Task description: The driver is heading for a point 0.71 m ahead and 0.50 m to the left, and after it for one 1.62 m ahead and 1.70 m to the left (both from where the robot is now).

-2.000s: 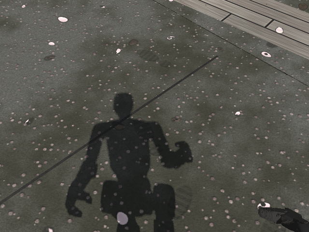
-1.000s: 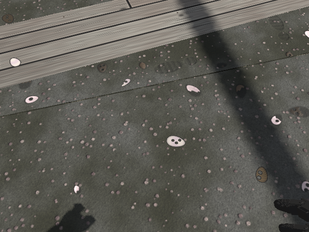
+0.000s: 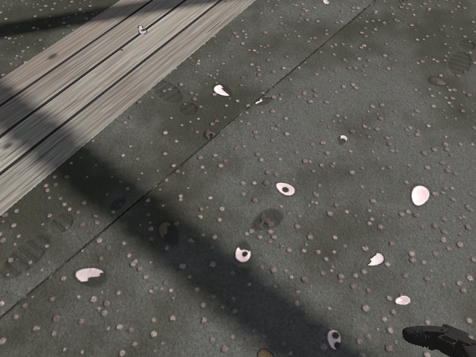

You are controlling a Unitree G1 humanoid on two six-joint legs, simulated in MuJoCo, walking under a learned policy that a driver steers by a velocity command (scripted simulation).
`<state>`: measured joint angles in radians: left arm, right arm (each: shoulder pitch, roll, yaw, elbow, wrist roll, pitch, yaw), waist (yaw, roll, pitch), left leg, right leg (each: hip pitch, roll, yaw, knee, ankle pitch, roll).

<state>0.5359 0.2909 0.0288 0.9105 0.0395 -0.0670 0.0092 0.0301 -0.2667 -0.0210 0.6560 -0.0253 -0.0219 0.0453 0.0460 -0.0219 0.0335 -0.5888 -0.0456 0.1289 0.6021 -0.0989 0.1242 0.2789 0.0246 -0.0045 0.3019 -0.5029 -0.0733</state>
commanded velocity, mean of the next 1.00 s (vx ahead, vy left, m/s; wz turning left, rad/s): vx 0.99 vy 0.00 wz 0.81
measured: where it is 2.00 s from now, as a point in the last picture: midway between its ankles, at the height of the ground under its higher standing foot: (80, 133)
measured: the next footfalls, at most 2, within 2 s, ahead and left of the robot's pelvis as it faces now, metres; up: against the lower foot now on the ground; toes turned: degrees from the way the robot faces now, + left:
right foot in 0.42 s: +0.61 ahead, -0.10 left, +0.00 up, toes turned +21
left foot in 0.86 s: +0.88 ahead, +0.27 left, +0.00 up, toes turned +47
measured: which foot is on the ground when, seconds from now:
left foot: down 0.00-0.42, up 0.44-0.84, down 0.86-1.00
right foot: down 0.00-0.02, up 0.04-0.40, down 0.42-0.86, up 0.88-1.00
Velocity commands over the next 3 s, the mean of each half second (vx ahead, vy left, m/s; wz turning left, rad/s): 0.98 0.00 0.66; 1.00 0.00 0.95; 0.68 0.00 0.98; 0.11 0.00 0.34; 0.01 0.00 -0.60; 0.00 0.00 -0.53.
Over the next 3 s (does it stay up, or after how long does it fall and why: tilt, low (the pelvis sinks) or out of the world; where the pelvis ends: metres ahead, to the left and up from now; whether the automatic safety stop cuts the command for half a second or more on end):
stays up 1.27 0.66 0.04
